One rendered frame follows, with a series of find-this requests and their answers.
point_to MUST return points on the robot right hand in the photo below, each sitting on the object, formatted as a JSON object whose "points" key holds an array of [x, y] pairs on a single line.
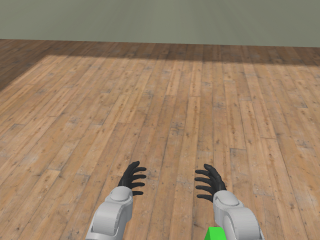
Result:
{"points": [[215, 182]]}

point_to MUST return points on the robot left hand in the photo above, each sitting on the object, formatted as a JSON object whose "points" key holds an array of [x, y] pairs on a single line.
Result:
{"points": [[128, 177]]}

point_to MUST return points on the carton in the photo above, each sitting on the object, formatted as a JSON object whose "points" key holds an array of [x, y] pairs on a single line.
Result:
{"points": [[215, 233]]}

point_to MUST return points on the robot left forearm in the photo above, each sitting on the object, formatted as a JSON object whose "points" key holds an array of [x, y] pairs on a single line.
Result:
{"points": [[109, 220]]}

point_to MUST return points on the robot right forearm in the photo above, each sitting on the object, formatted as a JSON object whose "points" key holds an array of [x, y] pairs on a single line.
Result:
{"points": [[237, 221]]}

